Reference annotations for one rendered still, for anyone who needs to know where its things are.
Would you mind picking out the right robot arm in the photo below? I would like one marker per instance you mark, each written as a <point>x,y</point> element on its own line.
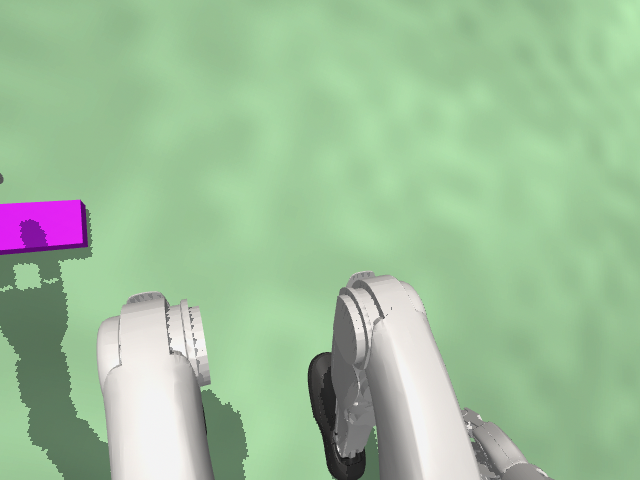
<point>525,471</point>

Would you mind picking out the right robot hand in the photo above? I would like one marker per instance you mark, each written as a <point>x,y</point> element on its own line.
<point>495,452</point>

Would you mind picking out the right robot foot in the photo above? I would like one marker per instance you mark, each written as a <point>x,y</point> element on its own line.
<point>323,402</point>

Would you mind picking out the small box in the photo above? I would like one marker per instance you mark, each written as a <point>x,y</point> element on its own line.
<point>42,226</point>

